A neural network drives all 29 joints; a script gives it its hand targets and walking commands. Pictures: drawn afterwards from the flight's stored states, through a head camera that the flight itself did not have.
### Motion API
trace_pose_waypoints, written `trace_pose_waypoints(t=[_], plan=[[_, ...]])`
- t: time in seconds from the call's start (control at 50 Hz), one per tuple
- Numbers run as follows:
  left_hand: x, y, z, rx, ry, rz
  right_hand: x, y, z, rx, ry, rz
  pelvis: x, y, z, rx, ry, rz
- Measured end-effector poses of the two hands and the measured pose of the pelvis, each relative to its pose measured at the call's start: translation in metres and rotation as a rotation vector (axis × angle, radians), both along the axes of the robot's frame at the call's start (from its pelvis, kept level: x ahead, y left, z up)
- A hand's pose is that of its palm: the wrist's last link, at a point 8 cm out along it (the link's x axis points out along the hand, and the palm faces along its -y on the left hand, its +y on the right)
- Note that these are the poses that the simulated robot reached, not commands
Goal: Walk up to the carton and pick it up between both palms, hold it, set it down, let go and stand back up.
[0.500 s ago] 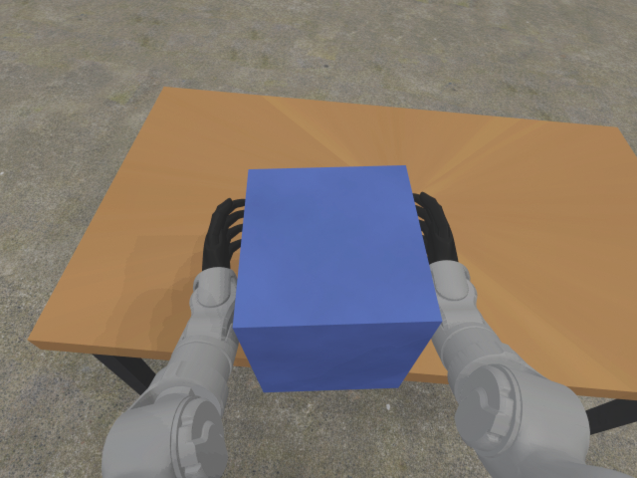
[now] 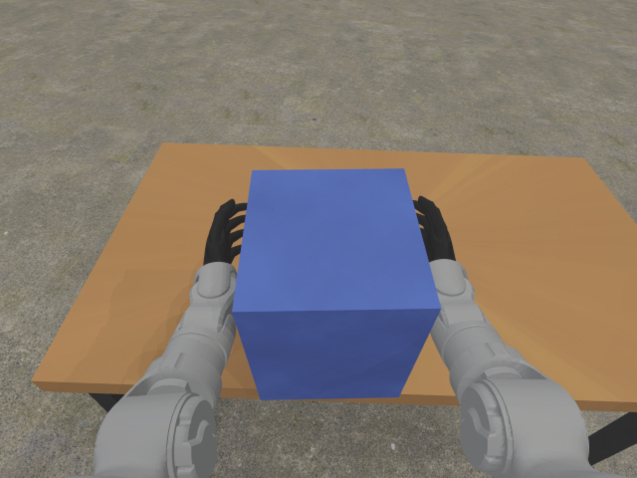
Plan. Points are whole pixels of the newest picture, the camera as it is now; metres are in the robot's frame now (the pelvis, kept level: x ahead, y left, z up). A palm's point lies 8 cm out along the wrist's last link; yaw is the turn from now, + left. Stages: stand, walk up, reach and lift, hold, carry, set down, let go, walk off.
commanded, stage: reach and lift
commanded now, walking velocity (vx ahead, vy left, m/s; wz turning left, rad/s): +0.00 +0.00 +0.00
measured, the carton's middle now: (329, 289) +0.37 +0.02 +0.04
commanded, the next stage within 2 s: hold in 1.86 s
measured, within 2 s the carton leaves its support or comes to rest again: neither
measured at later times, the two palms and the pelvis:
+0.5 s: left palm (203, 236) +0.37 +0.17 +0.14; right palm (445, 247) +0.38 -0.12 +0.14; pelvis -0.01 +0.01 +0.00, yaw +1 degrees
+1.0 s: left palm (203, 225) +0.36 +0.16 +0.17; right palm (461, 249) +0.36 -0.13 +0.16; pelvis -0.02 +0.02 +0.00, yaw +1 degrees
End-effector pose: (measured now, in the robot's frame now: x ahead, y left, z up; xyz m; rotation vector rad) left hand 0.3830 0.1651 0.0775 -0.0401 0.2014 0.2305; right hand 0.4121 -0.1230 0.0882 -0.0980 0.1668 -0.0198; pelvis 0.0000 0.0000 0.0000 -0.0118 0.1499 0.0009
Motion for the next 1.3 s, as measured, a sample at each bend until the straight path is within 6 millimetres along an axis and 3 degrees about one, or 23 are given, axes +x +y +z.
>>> trace_pose_waypoints(t=[0.24, 0.48, 0.86, 1.3], plan=[[-0.004, 0.004, 0.027, 0.016, 0.011, -0.021, -0.009, 0.003, 0.028, 0.033, 0.015, -0.028, -0.001, 0.003, 0.003, -0.003, -0.103, 0.011], [-0.015, 0.008, 0.059, 0.053, 0.011, -0.055, -0.03, 0.006, 0.05, 0.061, 0.014, -0.061, -0.008, 0.012, 0.003, -0.004, -0.196, 0.02], [-0.026, 0.002, 0.081, 0.075, 0.024, -0.1, -0.053, 0.0, 0.064, 0.079, 0.025, -0.104, -0.025, 0.02, 0.002, -0.004, -0.219, 0.01], [-0.027, -0.003, 0.096, 0.096, 0.01, -0.13, -0.059, -0.005, 0.077, 0.103, 0.01, -0.125, -0.019, 0.024, 0.002, -0.007, -0.251, 0.019]])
